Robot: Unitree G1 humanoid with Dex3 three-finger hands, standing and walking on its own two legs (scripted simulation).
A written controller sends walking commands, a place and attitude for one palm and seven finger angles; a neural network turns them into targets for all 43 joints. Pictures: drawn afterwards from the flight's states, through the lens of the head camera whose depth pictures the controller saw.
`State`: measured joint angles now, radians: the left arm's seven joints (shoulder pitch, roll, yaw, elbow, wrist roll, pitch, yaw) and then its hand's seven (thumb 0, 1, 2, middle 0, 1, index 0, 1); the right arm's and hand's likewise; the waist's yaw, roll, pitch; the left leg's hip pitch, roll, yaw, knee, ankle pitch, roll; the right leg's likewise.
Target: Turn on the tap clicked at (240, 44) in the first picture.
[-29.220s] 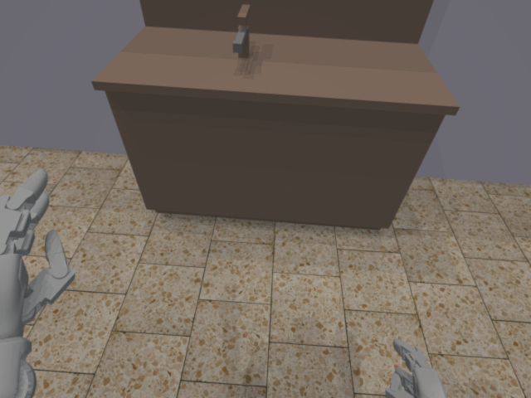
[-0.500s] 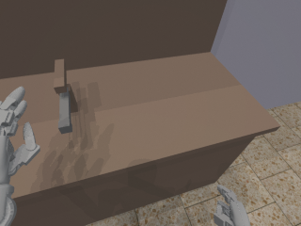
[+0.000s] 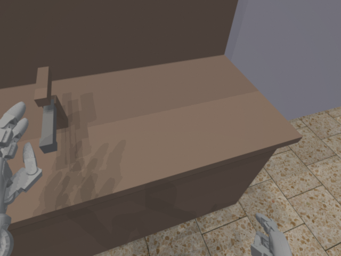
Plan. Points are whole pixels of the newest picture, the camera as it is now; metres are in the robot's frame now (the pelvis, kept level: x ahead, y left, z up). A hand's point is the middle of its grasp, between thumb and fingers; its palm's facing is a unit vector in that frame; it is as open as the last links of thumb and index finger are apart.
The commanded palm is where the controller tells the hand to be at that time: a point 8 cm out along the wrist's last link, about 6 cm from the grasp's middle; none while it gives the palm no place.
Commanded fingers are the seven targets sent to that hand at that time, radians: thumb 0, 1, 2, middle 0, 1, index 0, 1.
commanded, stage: shuffle to correct the standing spot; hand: left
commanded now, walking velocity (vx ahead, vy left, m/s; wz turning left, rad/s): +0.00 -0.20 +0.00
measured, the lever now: (48, 144) +0.33 +0.31 +0.07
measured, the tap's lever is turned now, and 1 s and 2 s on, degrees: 0 0 0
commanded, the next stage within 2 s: none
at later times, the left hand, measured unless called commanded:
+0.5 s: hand (37, 174) +0.21 +0.24 +0.17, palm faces +0.34 -0.86 -0.38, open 7.4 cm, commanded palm +0.16 +0.28 +0.18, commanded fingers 0.00 0.90 0.90 -0.20 -0.30 -0.20 -0.30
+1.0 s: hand (43, 167) +0.22 +0.23 +0.17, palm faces +0.32 -0.86 -0.41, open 7.4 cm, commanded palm +0.16 +0.27 +0.18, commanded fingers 0.00 0.90 0.90 -0.20 -0.30 -0.20 -0.30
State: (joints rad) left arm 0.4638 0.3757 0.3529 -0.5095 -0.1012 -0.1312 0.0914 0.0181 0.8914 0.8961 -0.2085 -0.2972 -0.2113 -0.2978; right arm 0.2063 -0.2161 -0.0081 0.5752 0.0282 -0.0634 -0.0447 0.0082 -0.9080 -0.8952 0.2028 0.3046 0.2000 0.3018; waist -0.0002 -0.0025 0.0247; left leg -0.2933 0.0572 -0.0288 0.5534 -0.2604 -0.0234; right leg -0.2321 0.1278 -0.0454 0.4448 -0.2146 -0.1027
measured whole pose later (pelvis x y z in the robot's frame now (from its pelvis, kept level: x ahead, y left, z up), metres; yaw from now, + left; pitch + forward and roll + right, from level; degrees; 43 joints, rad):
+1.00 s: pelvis +0.00 -0.01 +0.00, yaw +0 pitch +0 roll -1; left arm 0.48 0.41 0.37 -0.54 -0.10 -0.12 0.09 0.02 0.89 0.90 -0.21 -0.30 -0.21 -0.30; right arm 0.20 -0.20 0.00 0.56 0.03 -0.05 -0.04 0.01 -0.91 -0.90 0.20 0.30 0.20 0.30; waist -0.01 0.00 0.04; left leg -0.28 0.06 -0.03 0.53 -0.26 -0.04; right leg -0.23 0.13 -0.05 0.45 -0.22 -0.11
